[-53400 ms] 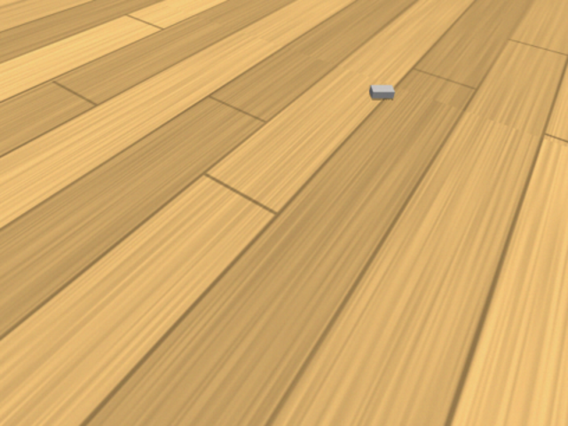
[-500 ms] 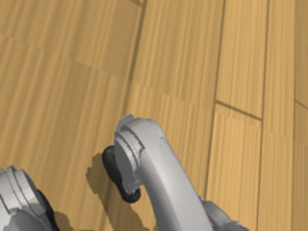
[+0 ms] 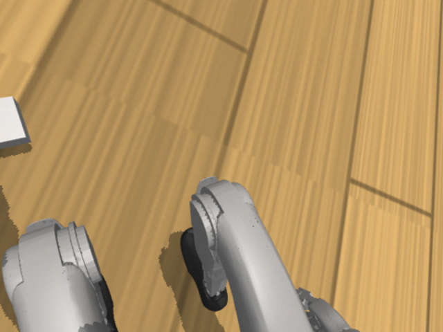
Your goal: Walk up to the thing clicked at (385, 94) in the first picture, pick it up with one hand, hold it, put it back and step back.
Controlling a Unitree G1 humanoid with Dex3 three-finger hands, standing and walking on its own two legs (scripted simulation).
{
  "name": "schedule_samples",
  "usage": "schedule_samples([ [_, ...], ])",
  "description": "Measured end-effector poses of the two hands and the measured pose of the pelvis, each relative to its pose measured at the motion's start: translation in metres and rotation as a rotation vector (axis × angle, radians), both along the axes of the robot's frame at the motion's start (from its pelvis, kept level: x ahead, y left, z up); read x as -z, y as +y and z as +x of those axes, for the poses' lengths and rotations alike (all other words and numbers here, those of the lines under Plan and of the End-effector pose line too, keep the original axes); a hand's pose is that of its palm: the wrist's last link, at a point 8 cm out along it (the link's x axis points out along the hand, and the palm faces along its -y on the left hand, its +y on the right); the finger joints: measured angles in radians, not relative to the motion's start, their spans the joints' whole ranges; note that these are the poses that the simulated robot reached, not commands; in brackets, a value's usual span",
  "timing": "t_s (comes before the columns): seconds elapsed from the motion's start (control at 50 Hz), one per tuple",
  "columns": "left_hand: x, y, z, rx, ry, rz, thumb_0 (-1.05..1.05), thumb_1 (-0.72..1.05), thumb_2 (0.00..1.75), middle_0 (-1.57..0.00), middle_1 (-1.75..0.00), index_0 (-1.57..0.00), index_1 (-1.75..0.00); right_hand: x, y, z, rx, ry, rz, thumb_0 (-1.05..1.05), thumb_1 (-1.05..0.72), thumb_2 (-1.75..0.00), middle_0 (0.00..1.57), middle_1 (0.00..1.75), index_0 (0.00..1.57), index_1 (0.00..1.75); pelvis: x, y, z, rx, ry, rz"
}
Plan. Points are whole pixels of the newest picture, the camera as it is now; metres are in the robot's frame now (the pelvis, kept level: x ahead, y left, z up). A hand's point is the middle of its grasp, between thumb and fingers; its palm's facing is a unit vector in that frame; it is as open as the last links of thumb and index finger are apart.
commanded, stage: withdraw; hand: left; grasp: from above
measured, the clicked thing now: out of the picture +0.49 +0.32 -0.31
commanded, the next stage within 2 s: home in 0.46 s
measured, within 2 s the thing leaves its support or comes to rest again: neither
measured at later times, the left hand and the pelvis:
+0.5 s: hand out of the picture +0.48 +0.31 -0.14, palm faces -0.46 -0.10 -0.88, open 13.7 cm; pelvis -0.02 -0.01 +0.01, yaw +4 degrees
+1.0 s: hand out of the picture +0.42 +0.32 -0.05, palm faces -0.29 -0.45 -0.85, open 9.1 cm; pelvis +0.00 +0.00 +0.07, yaw +7 degrees
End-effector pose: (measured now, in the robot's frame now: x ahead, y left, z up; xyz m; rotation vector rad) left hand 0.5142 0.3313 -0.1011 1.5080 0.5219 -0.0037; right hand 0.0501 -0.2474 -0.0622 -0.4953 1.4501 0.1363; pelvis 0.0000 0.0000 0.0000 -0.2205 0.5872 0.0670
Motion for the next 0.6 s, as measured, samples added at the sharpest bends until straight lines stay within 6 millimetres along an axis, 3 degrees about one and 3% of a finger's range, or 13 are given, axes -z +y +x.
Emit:
schedule_samples([
  [0.12,-0.042,0.001,-0.015,0.013,0.095,-0.016,0.00,-0.49,0.98,-0.09,-0.99,-0.09,-0.99,0.000,-0.005,0.015,0.036,-0.039,-0.004,0.00,-0.91,-0.90,0.21,0.30,0.20,0.30,-0.016,-0.001,-0.006,-0.029,0.001,0.024],
  [0.24,-0.057,-0.016,-0.029,0.080,0.147,-0.064,0.00,-0.47,0.98,-0.10,-0.98,-0.10,-0.98,-0.013,-0.015,0.017,0.033,-0.053,-0.060,0.00,-0.90,-0.90,0.21,0.30,0.21,0.30,-0.029,-0.004,-0.013,-0.046,-0.003,0.040],
  [0.4,-0.036,-0.026,-0.034,0.117,0.153,-0.069,0.00,-0.44,0.96,-0.12,-0.96,-0.12,-0.95,-0.016,-0.028,0.001,0.032,-0.047,-0.139,0.00,-0.89,-0.90,0.21,0.30,0.20,0.30,-0.021,-0.007,-0.019,-0.045,-0.015,0.050],
  [0.6,-0.002,-0.003,-0.020,0.066,0.100,-0.034,0.01,-0.43,0.95,-0.13,-0.95,-0.14,-0.94,0.010,-0.014,-0.032,0.064,0.051,-0.134,0.00,-0.90,-0.89,0.20,0.30,0.20,0.30,0.006,-0.004,-0.015,-0.033,-0.020,0.046],
])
